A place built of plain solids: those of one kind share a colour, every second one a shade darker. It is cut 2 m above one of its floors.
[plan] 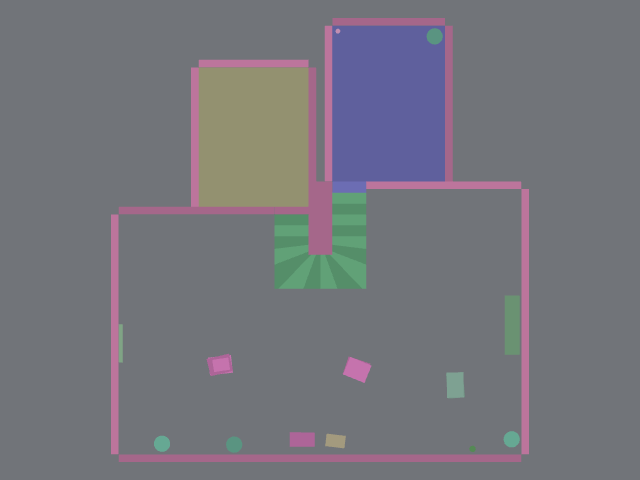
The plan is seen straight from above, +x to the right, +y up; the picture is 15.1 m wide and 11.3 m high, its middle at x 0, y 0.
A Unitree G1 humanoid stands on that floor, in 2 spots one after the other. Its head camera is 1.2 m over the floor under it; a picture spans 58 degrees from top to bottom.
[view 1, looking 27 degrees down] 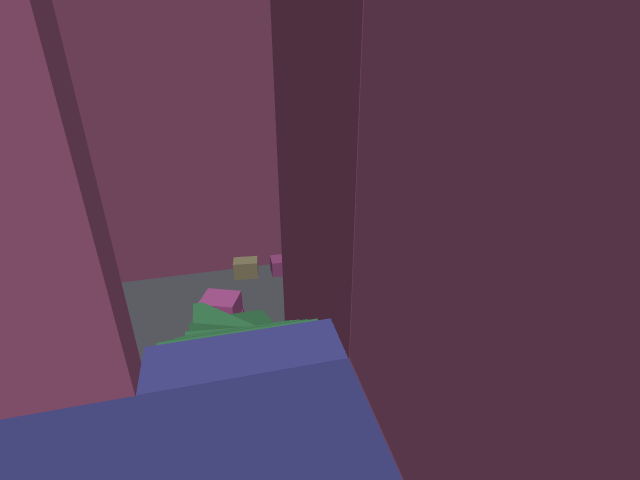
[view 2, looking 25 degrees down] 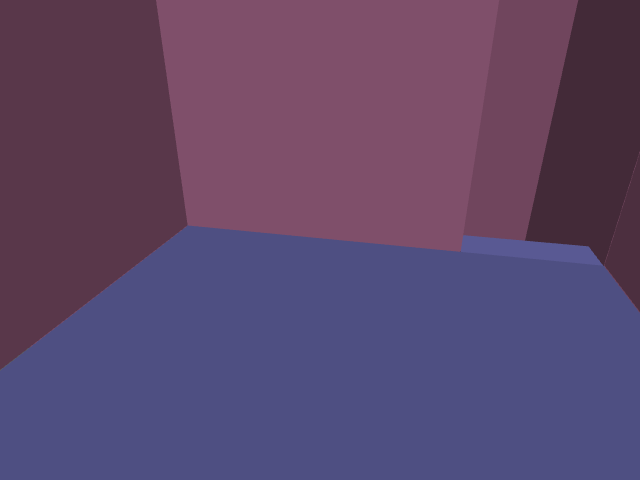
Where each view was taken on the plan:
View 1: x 0.72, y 2.63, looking -104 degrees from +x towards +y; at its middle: wall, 2.00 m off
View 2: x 1.40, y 3.91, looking -77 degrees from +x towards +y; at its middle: floor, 2.84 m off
